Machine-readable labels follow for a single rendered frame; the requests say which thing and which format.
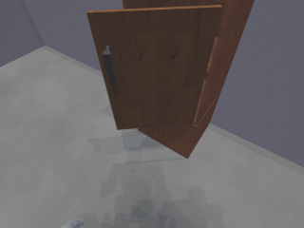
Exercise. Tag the robot left hand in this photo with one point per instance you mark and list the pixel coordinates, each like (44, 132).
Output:
(74, 223)

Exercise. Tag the handle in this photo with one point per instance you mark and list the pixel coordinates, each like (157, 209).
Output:
(109, 66)

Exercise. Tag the cupboard door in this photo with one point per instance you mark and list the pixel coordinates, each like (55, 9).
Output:
(160, 58)

